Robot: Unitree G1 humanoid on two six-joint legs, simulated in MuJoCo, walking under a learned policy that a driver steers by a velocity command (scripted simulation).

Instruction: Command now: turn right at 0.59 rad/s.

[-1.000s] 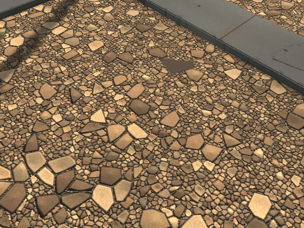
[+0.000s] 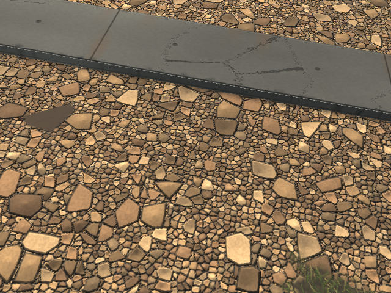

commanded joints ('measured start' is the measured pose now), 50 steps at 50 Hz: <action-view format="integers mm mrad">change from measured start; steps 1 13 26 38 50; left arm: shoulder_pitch -23 45 159 179 3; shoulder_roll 58 34 67 71 -5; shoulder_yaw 5 -39 -40 -47 -62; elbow -69 -63 33 85 47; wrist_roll -7 7 -11 -6 17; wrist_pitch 4 -30 -124 -143 -98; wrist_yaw -13 13 26 30 -12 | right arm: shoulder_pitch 36 59 -82 275 184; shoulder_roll -143 -139 -100 -196 -90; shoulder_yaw -37 -43 -43 -76 -31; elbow -56 -9 -16 51 133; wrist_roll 1 6 -10 -28 20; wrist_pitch -13 0 -22 -69 -111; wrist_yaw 0 42 98 49 63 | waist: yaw -30 18 34 -173 -5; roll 195 111 -44 135 115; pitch -46 -124 73 -174 42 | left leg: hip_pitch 196 -114 -510 306 111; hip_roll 237 201 84 144 195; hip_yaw -131 -28 -8 -144 -153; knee -63 145 442 25 -305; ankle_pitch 544 46 52 -139 254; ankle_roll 155 61 -61 101 159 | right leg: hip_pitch -115 557 521 266 -171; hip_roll -35 -94 -291 -196 -214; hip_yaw -39 -38 145 -61 -94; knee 5 -774 -1011 -287 -66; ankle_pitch -15 114 118 567 267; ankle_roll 34 -89 -258 -151 -66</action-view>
